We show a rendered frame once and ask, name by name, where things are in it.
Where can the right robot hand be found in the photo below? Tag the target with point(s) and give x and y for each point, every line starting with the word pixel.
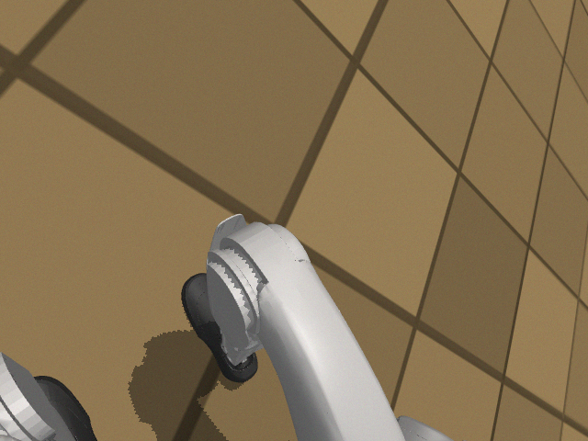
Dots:
pixel 414 430

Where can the right robot foot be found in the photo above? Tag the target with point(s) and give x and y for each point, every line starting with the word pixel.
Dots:
pixel 196 304

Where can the left robot foot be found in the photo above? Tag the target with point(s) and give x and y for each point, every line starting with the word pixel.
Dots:
pixel 68 407

